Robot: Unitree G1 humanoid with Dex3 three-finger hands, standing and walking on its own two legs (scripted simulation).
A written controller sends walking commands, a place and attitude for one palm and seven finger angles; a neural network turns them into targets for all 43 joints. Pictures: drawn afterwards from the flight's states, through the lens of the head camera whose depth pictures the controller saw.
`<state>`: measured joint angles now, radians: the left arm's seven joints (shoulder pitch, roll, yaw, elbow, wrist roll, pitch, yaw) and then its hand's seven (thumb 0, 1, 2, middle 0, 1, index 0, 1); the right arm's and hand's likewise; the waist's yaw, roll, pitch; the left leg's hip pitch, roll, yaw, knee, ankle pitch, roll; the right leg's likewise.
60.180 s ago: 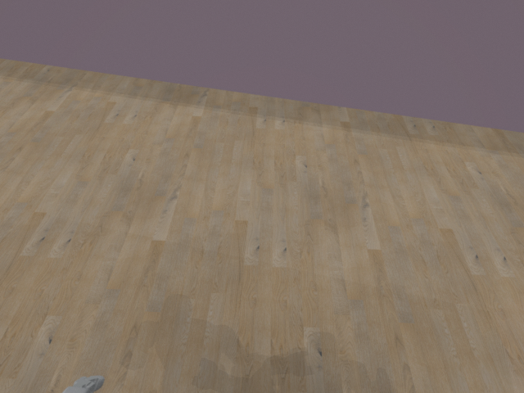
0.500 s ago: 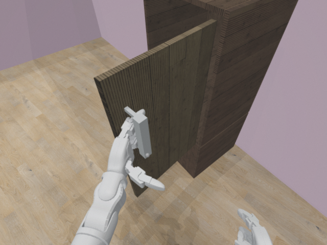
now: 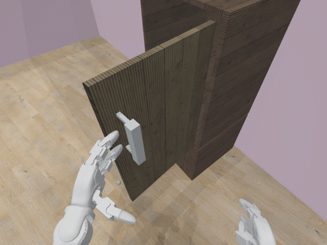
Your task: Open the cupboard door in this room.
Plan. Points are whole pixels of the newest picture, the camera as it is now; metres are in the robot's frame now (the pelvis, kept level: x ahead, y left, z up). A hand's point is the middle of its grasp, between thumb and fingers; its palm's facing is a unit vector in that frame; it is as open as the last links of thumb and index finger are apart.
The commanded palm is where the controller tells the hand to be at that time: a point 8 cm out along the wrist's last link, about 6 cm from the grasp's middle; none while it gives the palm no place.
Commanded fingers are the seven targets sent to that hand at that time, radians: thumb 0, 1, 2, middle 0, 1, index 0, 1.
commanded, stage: slide the hand sideways off the handle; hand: left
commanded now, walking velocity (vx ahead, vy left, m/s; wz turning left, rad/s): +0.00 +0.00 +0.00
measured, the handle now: (130, 139) +0.35 +0.10 +0.08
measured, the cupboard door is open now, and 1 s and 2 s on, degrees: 96 95 95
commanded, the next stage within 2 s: draw the hand back to the body in 0.34 s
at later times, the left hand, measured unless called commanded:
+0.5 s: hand (93, 199) +0.20 +0.16 +0.07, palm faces -0.05 -1.00 -0.03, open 16.3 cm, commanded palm +0.18 +0.22 +0.09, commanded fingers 0.00 -0.50 0.30 -0.15 -0.30 -0.15 -0.30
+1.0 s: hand (59, 191) +0.20 +0.20 +0.12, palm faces +0.05 -0.99 -0.16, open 16.0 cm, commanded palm +0.16 +0.26 +0.14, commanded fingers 0.00 -0.19 0.44 -0.16 -0.30 -0.16 -0.30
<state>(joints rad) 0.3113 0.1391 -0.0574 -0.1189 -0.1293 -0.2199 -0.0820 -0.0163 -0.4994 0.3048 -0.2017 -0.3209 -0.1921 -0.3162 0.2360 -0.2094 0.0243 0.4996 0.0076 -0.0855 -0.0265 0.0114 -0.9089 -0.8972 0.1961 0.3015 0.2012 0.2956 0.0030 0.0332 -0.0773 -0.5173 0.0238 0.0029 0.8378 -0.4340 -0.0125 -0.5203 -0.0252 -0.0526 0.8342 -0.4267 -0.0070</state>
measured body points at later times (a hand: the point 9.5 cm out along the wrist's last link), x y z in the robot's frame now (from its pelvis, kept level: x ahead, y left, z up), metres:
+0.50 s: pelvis +0.00 +0.00 -0.01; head +0.02 -0.01 +0.44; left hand +0.20 +0.21 +0.08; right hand +0.18 -0.23 -0.08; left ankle -0.01 +0.13 -0.70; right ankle +0.00 -0.11 -0.70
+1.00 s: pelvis +0.00 +0.01 +0.01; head -0.01 +0.00 +0.46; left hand +0.19 +0.26 +0.13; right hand +0.19 -0.20 -0.06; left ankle -0.01 +0.13 -0.70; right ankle +0.00 -0.11 -0.70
